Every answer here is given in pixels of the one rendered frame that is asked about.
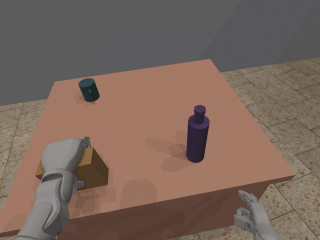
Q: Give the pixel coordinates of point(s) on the sponge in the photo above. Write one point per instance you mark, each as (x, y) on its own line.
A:
(91, 170)

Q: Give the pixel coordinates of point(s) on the robot left forearm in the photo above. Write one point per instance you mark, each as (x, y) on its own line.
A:
(50, 214)

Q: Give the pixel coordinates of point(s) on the table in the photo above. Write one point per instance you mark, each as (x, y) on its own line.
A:
(139, 128)

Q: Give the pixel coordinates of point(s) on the robot right forearm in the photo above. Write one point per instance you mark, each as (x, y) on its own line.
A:
(264, 231)

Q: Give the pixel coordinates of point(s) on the right robot hand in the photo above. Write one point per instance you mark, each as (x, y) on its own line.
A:
(257, 214)

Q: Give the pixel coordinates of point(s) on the left robot hand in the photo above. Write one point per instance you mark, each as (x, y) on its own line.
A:
(65, 155)

